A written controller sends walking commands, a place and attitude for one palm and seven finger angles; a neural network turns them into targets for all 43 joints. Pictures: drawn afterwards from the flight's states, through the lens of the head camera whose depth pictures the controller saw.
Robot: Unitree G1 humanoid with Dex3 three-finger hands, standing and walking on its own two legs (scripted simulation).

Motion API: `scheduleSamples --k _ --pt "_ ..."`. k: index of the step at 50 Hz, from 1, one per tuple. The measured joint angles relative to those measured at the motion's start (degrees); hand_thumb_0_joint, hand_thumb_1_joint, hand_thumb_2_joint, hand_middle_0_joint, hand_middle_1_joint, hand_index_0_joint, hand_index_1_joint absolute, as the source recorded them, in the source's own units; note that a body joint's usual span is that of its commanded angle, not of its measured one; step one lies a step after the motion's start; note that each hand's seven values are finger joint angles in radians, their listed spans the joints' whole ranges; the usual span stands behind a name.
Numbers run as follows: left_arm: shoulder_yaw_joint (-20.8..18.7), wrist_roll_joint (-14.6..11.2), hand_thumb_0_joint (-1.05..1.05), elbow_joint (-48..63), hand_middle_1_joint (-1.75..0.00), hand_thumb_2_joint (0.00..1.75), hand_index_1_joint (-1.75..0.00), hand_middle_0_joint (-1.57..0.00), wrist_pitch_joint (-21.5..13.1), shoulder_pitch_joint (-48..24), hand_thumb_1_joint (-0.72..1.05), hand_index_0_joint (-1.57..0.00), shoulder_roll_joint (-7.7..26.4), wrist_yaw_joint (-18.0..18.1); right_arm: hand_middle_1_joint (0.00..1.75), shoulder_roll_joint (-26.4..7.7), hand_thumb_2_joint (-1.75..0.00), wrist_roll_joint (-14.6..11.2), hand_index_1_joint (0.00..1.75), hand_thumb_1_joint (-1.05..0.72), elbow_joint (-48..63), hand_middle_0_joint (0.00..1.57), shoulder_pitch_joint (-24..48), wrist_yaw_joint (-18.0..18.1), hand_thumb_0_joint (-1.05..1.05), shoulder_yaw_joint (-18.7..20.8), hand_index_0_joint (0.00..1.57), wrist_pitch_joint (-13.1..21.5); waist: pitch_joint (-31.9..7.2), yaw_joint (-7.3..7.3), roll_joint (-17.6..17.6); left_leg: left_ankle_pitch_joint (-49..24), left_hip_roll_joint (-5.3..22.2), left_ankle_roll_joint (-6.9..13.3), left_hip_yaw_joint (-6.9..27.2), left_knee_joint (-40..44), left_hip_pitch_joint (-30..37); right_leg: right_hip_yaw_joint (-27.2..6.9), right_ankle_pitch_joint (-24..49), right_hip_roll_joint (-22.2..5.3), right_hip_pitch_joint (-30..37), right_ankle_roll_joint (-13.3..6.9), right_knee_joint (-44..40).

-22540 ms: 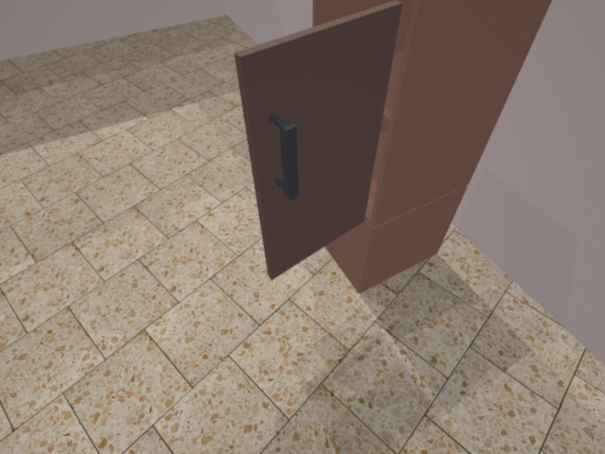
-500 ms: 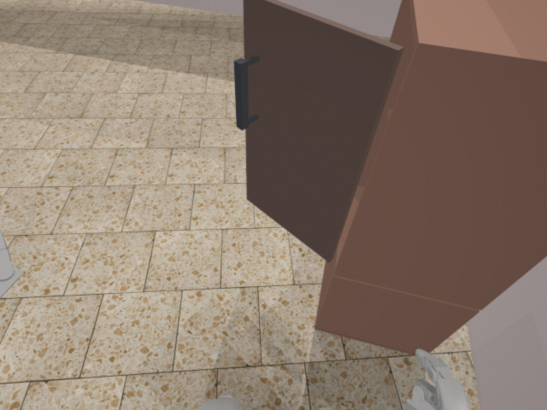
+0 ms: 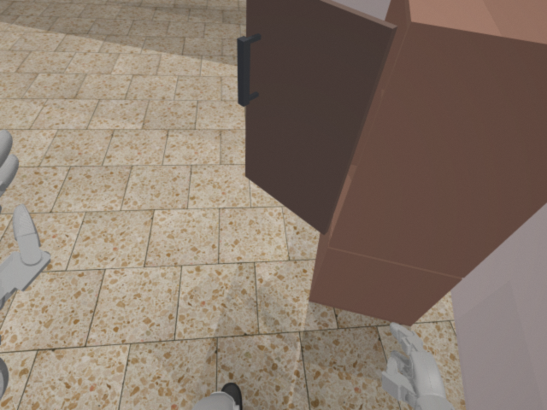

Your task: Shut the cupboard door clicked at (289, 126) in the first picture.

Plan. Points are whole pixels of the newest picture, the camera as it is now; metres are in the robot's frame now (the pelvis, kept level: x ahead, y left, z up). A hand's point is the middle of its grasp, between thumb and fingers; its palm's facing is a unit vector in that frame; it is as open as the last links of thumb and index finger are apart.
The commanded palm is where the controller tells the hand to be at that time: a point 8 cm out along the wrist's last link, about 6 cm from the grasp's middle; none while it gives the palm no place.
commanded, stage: step back with the hand held close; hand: left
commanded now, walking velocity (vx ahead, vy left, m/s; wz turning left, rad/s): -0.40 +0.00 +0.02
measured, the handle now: (249, 71) +0.81 +0.14 +0.07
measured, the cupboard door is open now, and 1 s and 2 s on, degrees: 60 60 60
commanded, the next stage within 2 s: stop stepping back and stand still in 0.24 s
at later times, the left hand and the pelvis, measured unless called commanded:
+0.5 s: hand out of the picture +0.11 +0.29 +0.19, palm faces +0.38 -0.81 -0.44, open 7.4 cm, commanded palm +0.09 +0.34 +0.19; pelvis -0.07 +0.04 +0.00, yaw -2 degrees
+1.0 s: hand out of the picture +0.11 +0.35 +0.18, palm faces +0.45 -0.80 -0.41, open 7.4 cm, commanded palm +0.06 +0.37 +0.19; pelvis -0.10 +0.08 +0.01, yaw -3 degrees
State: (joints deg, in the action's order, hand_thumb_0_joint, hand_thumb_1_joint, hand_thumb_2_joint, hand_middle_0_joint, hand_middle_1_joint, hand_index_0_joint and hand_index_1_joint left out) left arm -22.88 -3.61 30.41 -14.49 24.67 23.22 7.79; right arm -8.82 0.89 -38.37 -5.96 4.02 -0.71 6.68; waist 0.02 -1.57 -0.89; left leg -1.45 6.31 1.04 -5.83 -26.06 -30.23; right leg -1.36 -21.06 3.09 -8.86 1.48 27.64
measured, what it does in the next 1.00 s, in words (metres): walks backwards: left foot, then right foot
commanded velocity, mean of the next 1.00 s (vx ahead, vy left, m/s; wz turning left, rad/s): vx -0.03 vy -0.05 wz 0.01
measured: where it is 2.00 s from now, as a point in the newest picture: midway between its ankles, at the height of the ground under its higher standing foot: outside the picture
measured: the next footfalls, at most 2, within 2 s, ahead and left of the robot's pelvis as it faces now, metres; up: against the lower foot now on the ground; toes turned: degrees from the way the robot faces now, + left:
left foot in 0.56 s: +0.05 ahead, +0.14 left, +0.00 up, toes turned -5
right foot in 0.80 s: -0.11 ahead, -0.01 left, +0.00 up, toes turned -6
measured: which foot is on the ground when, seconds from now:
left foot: down 0.00-0.42, up 0.44-0.54, down 0.56-0.82, up 0.84-1.00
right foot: down 0.00-0.58, up 0.60-0.78, down 0.80-1.00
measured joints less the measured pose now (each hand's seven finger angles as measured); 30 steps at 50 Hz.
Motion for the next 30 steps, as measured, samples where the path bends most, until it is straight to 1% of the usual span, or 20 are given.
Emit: scheduleSamples --k 2,4,5,7,10,12,14,15,17,19,20,21,22,24,25,26,27,28,29,30 --pt "0.3 -0.3 0.01 0.8 -0.30 0.90 -0.30 -0.21 0.2 1.0 0.89 -0.21 1.5 -0.8 0.30 0.1 -0.89 -0.4 0.30 -0.91 0.8 0.20 -0.7 0.3 0.01 0.0 0.20 -0.9 -0.3 1.93 0.4 0.0 -0.3 0.2 0.2 -0.1 0.5 0.2 -0.4 -0.2 -0.1 0.0 1.6" --pt "-0.7 -0.5 0.01 1.5 -0.31 0.90 -0.30 -0.22 -0.1 3.6 0.89 -0.21 3.4 -1.5 0.30 -0.1 -0.89 -0.4 0.30 -0.91 1.9 0.20 -2.1 0.5 0.01 0.1 0.20 -1.9 -1.4 3.74 1.0 2.7 -0.9 -0.3 0.6 -1.5 0.2 0.2 -1.0 -0.5 -0.3 -0.2 2.6" --pt "-1.4 -0.6 0.01 1.8 -0.31 0.90 -0.30 -0.22 -0.4 5.0 0.89 -0.22 4.4 -1.6 0.30 -0.4 -0.89 -0.3 0.30 -0.91 2.3 0.20 -3.0 0.7 0.01 0.3 0.20 -2.3 -2.0 4.37 1.3 4.5 -1.3 -0.9 1.0 -2.3 -0.1 0.2 -1.2 -0.8 -0.4 -0.3 2.9" --pt "-2.7 -0.5 0.01 1.9 -0.31 0.90 -0.30 -0.22 -0.9 7.5 0.88 -0.22 5.8 -1.6 0.30 -1.5 -0.90 -0.1 0.30 -0.91 2.8 0.20 -5.0 0.9 0.01 0.8 0.20 -2.8 -3.0 4.88 1.4 8.2 -2.3 -2.0 1.9 -4.0 -0.7 0.0 -1.2 -1.2 -0.5 -0.3 3.1" --pt "-3.6 -0.3 0.01 1.2 -0.31 0.90 -0.30 -0.22 -1.4 9.2 0.88 -0.22 6.3 -0.9 0.30 -3.7 -0.90 -0.1 0.30 -0.91 2.2 0.20 -7.7 1.3 0.01 1.8 0.20 -3.2 -3.5 4.30 1.2 10.4 -3.7 -2.6 3.6 -5.6 -0.9 -0.6 -1.0 -1.6 -0.2 0.5 3.1" --pt "-3.7 -0.4 0.01 0.3 -0.31 0.90 -0.30 -0.22 -1.3 8.3 0.88 -0.22 5.8 -0.5 0.30 -4.9 -0.90 -0.4 0.30 -0.91 1.3 0.20 -8.9 1.6 0.01 2.3 0.20 -3.2 -3.0 3.96 0.6 6.5 -4.1 -1.2 4.2 -4.7 -0.5 -0.6 -0.9 -1.5 0.0 1.1 3.3" --pt "-3.8 -0.6 0.01 -1.3 -0.31 0.90 -0.30 -0.22 -1.3 6.0 0.88 -0.22 4.9 -0.3 0.30 -5.1 -0.90 -0.6 0.30 -0.91 0.6 0.20 -9.1 1.8 0.02 2.7 0.20 -3.0 -2.0 4.00 0.1 0.8 -4.2 1.0 4.7 -2.1 0.0 -0.5 -2.5 -0.7 -0.7 -0.1 4.3" --pt "-3.9 -0.6 0.01 -2.2 -0.31 0.90 -0.30 -0.22 -1.3 4.7 0.88 -0.22 4.5 -0.3 0.30 -4.9 -0.90 -0.5 0.30 -0.91 0.3 0.20 -8.8 1.8 0.02 2.8 0.20 -2.9 -1.4 4.21 -0.1 -1.0 -4.2 1.6 5.0 -0.5 0.0 -0.5 -4.3 0.0 -1.6 -1.0 5.7" --pt "-4.5 -1.1 0.01 -2.9 -0.31 0.90 -0.30 -0.22 -1.0 3.1 0.89 -0.22 4.3 -0.6 0.30 -3.7 -0.90 -0.1 0.30 -0.91 0.1 0.20 -7.9 1.1 0.02 3.0 0.20 -2.5 -0.4 4.52 -0.2 -2.1 -3.9 1.2 5.3 3.1 0.1 0.8 -7.6 1.8 -3.1 -2.8 8.0" --pt "-5.0 -1.7 0.01 -1.3 -0.31 0.90 -0.30 -0.22 -0.5 4.0 0.89 -0.21 4.8 -0.7 0.30 -2.2 -0.90 0.0 0.30 -0.91 0.9 0.20 -7.4 0.1 0.02 2.7 0.20 -1.8 -0.2 4.41 0.6 -0.4 -3.8 0.2 4.3 5.1 -0.6 2.8 -8.8 2.3 -2.8 -4.0 5.6" --pt "-5.1 -1.9 0.01 0.3 -0.30 0.90 -0.30 -0.22 -0.4 5.2 0.89 -0.21 5.0 -0.7 0.30 -1.7 -0.90 -0.1 0.30 -0.91 1.5 0.20 -7.1 -0.4 0.02 2.4 0.20 -1.4 -0.1 4.23 1.0 2.0 -3.9 -0.6 3.6 4.4 -1.5 3.0 -6.7 2.1 -2.7 -4.3 3.4" --pt "-4.8 -1.7 0.01 2.2 -0.30 0.90 -0.30 -0.21 -0.3 6.5 0.89 -0.21 5.0 -0.5 0.30 -1.5 -0.90 0.0 0.30 -0.91 1.8 0.20 -6.8 -0.7 0.02 2.1 0.20 -1.0 0.4 4.15 1.1 6.4 -4.1 -1.7 3.6 1.9 -2.5 3.2 -2.2 1.7 -2.9 -3.9 2.7" --pt "-4.4 -1.4 0.02 4.1 -0.30 0.90 -0.30 -0.21 -0.2 8.0 0.89 -0.21 5.1 -0.4 0.30 -1.3 -0.90 0.0 0.30 -0.91 1.7 0.20 -6.7 -0.9 0.02 1.8 0.20 -0.9 0.4 3.68 1.6 11.4 -5.0 -2.8 4.1 -3.6 -4.0 3.3 0.8 0.7 -3.2 -3.6 3.1" --pt "-3.5 -0.4 0.01 7.0 -0.31 0.90 -0.30 -0.22 0.3 11.1 0.89 -0.21 4.9 -0.4 0.30 -1.0 -0.90 0.4 0.30 -0.91 0.8 0.20 -7.4 -1.0 0.02 1.2 0.20 -1.6 -1.4 1.43 3.2 18.2 -6.8 -3.8 5.6 -19.0 -5.3 2.2 0.1 -1.4 -4.2 -3.5 5.5" --pt "-3.3 0.1 0.01 7.5 -0.31 0.90 -0.30 -0.22 0.6 12.0 0.89 -0.22 4.6 -0.1 0.30 -1.0 -0.90 0.5 0.30 -0.91 0.5 0.20 -8.0 -0.7 0.02 0.8 0.20 -2.1 -2.6 0.17 3.9 19.9 -7.0 -3.6 5.7 -22.9 -3.8 2.4 0.1 -2.9 -4.4 -3.6 5.8" --pt "-3.1 0.5 0.01 7.2 -0.31 0.90 -0.30 -0.22 0.8 11.7 0.88 -0.22 3.9 0.3 0.30 -1.2 -0.90 0.6 0.30 -0.91 0.3 0.20 -8.6 -0.3 0.02 0.3 0.20 -2.4 -3.7 -0.77 3.9 20.0 -6.7 -3.3 5.8 -22.3 -0.8 2.7 -0.1 -4.0 -4.7 -2.8 6.3" --pt "-2.8 0.8 0.01 6.1 -0.31 0.90 -0.30 -0.22 0.9 10.3 0.88 -0.22 3.2 0.7 0.30 -1.8 -0.90 0.5 0.30 -0.91 0.5 0.20 -9.1 0.0 0.02 0.0 0.20 -2.2 -4.6 -1.15 3.0 19.6 -6.0 -3.0 6.6 -18.3 2.8 3.5 -0.4 -4.6 -5.3 -2.2 7.3" --pt "-2.5 0.9 0.01 4.2 -0.31 0.90 -0.30 -0.22 1.1 7.5 0.88 -0.22 2.5 1.2 0.30 -2.5 -0.90 0.2 0.30 -0.91 0.7 0.20 -9.3 0.5 0.02 0.0 0.20 -1.7 -5.1 -0.82 1.5 19.8 -5.4 -2.0 8.0 -14.2 5.0 4.6 -0.9 -4.5 -6.2 -1.3 8.8" --pt "-2.2 0.9 0.01 1.2 -0.31 0.90 -0.30 -0.22 1.5 3.3 0.88 -0.22 2.0 1.7 0.30 -2.1 -0.90 -0.3 0.30 -0.91 -0.1 0.20 -8.5 1.0 0.02 0.1 0.20 -1.3 -4.1 -0.21 1.7 18.6 -6.4 -0.4 8.2 -14.3 4.7 4.1 -1.2 -4.9 -6.6 -0.8 10.1" --pt "-2.3 0.9 0.01 -2.1 -0.31 0.90 -0.30 -0.22 2.0 -0.4 0.88 -0.22 1.6 2.0 0.30 -1.5 -0.90 -0.7 0.30 -0.91 -0.9 0.20 -7.6 1.3 0.02 -0.1 0.20 -1.1 -2.9 0.17 2.4 16.9 -7.4 0.8 7.9 -14.3 4.9 2.4 -2.1 -4.6 -6.8 -0.8 11.1"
